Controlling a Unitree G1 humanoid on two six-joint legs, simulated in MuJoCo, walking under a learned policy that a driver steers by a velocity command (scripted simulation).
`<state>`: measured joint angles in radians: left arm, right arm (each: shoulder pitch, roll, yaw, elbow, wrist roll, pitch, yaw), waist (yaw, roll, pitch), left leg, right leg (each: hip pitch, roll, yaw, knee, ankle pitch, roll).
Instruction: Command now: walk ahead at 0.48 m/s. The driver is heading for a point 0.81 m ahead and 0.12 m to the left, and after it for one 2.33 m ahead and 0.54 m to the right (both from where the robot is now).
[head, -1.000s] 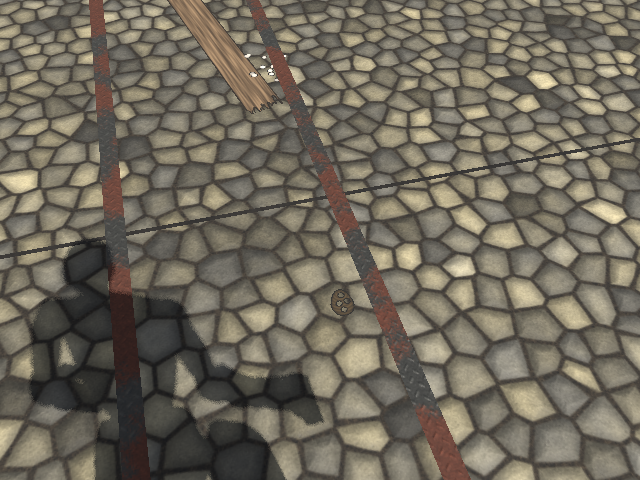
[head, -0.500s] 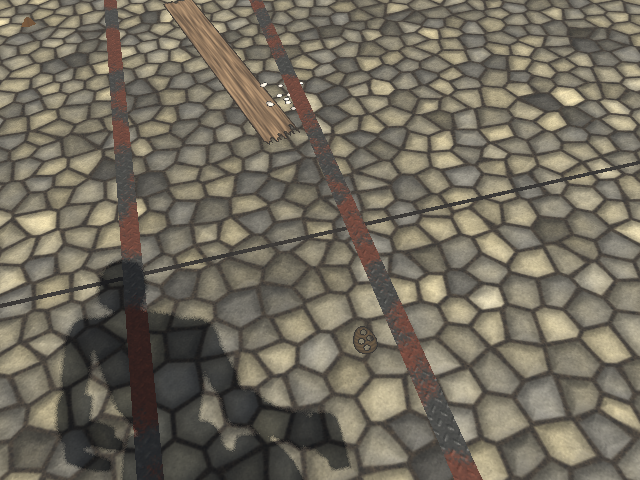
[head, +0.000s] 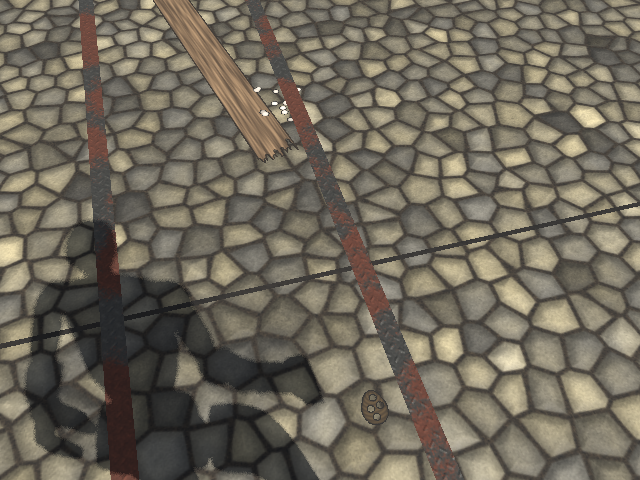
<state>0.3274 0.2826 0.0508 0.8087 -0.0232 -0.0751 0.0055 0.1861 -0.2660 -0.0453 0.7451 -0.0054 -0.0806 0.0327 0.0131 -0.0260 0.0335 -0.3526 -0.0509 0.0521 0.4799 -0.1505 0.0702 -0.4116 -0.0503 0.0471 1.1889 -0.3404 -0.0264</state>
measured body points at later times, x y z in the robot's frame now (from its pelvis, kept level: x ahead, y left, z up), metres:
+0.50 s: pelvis +0.27 -0.06 +0.00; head +0.31 -0.07 +0.45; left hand +0.45 +0.20 -0.09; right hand +0.30 -0.34 -0.14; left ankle +0.13 +0.08 -0.65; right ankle +0.35 -0.16 -0.73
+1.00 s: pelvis +0.54 +0.02 -0.02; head +0.57 +0.04 +0.43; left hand +0.50 +0.31 -0.15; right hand +0.79 -0.18 -0.11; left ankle +0.60 +0.11 -0.73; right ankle +0.39 -0.17 -0.65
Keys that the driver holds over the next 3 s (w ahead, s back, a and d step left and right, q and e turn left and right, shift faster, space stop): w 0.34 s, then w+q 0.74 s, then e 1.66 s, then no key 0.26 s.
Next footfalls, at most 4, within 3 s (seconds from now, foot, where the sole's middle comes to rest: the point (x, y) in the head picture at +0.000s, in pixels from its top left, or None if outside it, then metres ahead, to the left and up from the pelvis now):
0.40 right None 0.39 -0.16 -0.77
0.94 left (275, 400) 0.64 0.13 -0.77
1.40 right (314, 289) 0.94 0.05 -0.77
1.82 left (224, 315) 0.86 0.26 -0.77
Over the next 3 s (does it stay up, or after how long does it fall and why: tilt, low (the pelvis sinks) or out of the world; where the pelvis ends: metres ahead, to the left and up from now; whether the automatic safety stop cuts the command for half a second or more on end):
stays up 0.80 0.12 0.01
